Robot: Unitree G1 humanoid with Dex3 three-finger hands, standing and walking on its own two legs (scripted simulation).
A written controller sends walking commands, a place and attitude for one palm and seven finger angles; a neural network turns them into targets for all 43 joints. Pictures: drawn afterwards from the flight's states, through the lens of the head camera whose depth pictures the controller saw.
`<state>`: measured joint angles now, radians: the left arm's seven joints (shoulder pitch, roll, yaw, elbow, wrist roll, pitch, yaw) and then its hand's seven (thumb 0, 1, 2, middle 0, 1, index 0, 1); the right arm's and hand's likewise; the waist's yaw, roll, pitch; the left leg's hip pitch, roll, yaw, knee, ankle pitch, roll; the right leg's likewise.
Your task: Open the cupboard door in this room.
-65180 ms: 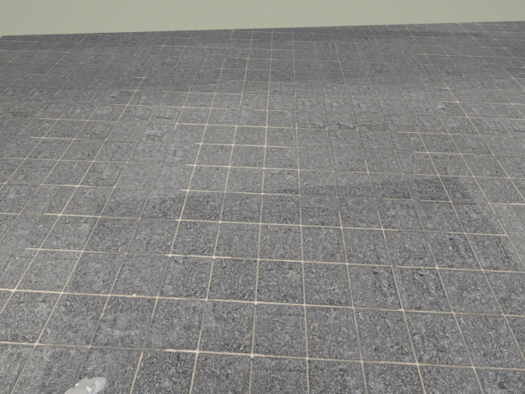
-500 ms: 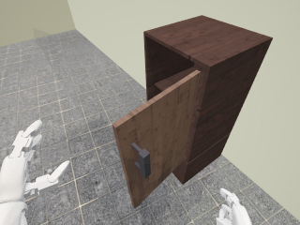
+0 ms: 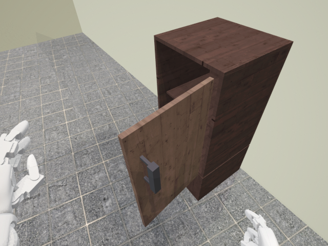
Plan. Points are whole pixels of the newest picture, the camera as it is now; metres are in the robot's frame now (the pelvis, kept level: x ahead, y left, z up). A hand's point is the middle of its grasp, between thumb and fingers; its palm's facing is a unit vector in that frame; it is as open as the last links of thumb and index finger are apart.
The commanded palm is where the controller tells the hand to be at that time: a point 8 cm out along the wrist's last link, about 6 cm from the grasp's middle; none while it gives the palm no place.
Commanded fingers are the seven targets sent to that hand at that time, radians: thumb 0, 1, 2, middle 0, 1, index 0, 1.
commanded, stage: draw the hand back to the body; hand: left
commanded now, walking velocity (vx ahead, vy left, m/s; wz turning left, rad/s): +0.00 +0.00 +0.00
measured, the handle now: (149, 174) +0.33 +0.09 -0.04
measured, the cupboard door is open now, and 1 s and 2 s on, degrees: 99 99 99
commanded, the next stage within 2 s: step back with the hand held close in 0.04 s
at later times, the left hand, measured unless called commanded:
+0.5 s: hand (38, 180) +0.18 +0.26 +0.15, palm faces +0.36 -0.79 -0.50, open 7.4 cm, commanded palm +0.12 +0.31 +0.17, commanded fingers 0.00 0.90 0.90 -0.20 -0.30 -0.20 -0.30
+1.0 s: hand (3, 213) +0.12 +0.28 +0.15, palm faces +0.45 -0.78 -0.45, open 7.4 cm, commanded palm +0.05 +0.32 +0.17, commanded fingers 0.00 0.90 0.90 -0.20 -0.30 -0.20 -0.30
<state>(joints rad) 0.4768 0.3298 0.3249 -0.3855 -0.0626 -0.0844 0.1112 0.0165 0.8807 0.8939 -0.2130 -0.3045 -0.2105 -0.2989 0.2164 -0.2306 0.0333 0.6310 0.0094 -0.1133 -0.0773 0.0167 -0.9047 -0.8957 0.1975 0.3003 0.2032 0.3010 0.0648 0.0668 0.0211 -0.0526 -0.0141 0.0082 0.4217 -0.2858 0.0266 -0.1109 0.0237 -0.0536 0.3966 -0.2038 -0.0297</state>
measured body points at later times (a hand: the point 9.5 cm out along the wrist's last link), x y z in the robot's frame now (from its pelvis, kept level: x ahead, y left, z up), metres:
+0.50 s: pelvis -0.02 +0.01 +0.00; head -0.01 -0.01 +0.45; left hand +0.16 +0.30 +0.18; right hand +0.15 -0.25 -0.09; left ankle -0.03 +0.10 -0.74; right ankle +0.01 -0.10 -0.74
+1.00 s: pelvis -0.09 +0.02 -0.02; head -0.08 +0.04 +0.43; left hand +0.09 +0.32 +0.18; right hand +0.07 -0.22 -0.09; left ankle -0.03 +0.10 -0.74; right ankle +0.01 -0.10 -0.74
